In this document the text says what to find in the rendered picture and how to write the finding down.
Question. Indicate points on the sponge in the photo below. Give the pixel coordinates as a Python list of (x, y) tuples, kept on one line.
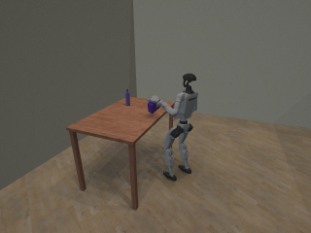
[(152, 107)]

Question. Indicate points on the robot left foot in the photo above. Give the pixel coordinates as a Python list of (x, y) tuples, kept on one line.
[(173, 177)]

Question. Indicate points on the left robot forearm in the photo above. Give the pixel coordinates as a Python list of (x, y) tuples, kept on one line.
[(166, 107)]

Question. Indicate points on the left robot upper arm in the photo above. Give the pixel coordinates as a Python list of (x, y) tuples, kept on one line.
[(178, 102)]

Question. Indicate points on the left robot shin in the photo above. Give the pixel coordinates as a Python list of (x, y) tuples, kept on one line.
[(169, 160)]

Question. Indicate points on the left robot hand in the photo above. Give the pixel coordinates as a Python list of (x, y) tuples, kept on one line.
[(153, 100)]

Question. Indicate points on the right robot upper arm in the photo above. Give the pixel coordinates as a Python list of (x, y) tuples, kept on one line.
[(195, 103)]

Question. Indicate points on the table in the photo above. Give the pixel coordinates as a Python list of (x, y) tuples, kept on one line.
[(119, 123)]

